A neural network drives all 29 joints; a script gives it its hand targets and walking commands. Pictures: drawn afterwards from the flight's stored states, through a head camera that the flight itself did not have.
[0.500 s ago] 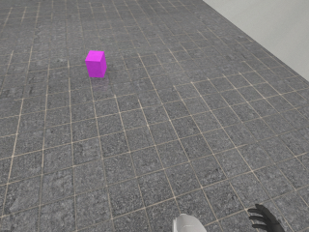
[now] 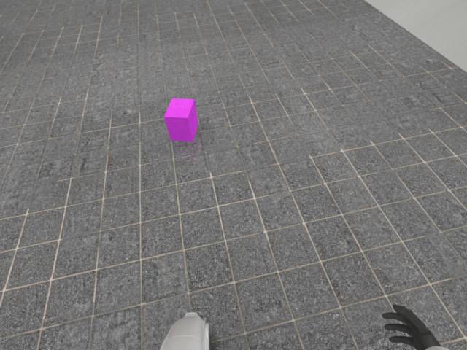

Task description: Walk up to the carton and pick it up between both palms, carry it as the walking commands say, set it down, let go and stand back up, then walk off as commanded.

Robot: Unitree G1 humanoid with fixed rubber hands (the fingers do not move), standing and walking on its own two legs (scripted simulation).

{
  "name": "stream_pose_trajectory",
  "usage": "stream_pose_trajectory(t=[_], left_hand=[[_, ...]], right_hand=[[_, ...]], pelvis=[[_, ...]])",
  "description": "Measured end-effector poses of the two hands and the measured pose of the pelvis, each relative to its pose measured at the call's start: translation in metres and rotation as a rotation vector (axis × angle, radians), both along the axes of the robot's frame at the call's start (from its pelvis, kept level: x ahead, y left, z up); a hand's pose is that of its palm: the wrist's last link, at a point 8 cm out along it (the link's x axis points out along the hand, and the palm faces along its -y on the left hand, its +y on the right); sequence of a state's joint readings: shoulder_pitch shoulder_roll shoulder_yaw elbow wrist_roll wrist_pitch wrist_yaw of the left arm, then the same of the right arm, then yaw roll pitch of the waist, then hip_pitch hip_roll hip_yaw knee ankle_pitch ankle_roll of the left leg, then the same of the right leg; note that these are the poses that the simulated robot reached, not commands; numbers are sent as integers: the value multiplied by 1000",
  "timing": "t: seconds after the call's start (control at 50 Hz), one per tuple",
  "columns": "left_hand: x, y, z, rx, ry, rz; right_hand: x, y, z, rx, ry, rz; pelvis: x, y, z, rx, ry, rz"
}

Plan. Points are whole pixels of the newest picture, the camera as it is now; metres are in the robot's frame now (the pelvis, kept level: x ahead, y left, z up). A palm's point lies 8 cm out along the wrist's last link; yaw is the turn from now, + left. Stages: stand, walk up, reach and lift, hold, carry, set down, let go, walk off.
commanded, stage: walk up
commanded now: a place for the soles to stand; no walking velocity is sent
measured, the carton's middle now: (182, 120) +1.43 +0.40 -0.67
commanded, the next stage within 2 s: none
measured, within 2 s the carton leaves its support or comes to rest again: neither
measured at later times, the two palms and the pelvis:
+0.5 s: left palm (60, 229) +0.35 +0.41 -0.08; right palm (359, 259) +0.30 -0.25 -0.13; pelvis +0.25 +0.08 -0.02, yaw -1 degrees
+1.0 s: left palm (66, 158) +0.59 +0.51 -0.10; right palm (295, 171) +0.53 -0.13 -0.10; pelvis +0.49 +0.20 -0.01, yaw -3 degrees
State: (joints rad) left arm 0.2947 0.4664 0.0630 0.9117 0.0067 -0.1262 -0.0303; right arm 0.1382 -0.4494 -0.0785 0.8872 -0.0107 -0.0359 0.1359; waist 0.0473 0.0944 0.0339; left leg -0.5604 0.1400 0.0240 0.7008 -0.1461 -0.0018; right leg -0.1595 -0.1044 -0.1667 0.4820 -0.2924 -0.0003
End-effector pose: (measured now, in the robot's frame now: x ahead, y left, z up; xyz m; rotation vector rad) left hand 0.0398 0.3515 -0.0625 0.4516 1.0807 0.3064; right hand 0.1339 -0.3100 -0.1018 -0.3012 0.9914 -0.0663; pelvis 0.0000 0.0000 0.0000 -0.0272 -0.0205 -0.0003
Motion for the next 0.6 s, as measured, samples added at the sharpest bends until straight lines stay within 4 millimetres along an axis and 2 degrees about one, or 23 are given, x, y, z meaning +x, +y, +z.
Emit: stream_pose_trajectory(t=[0.08, 0.12, 0.18, 0.28, 0.34, 0.4, 0.48, 0.6], left_hand=[[29, 33, -22, -14, 46, 18], [52, 46, -37, -21, 67, 13], [98, 48, -46, -48, 82, -21], [186, 35, -44, -96, 37, -116], [235, 29, -37, -94, 13, -162], [274, 36, -33, -51, -40, -166], [303, 56, -18, -14, -81, -110], [322, 100, -1, 18, -36, -43]], right_hand=[[68, 19, 7, -44, -63, 9], [89, 26, 6, -78, -95, -16], [98, 38, 9, -80, -91, -74], [92, 44, 7, -83, 3, -152], [93, 40, -2, -80, 62, -191], [108, 37, -20, -80, 111, -198], [155, 55, -29, -56, 149, -154], [257, 95, -15, -21, 86, -60]], pelvis=[[52, 31, -14, -4, 9, -11], [74, 44, -23, 14, 11, -14], [100, 52, -20, 46, 2, -32], [147, 60, -11, 56, 2, -44], [178, 63, -11, 55, -1, -49], [212, 64, -21, 39, 2, -43], [246, 76, -18, -3, -4, -16], [299, 103, -5, 10, 1, -3]])
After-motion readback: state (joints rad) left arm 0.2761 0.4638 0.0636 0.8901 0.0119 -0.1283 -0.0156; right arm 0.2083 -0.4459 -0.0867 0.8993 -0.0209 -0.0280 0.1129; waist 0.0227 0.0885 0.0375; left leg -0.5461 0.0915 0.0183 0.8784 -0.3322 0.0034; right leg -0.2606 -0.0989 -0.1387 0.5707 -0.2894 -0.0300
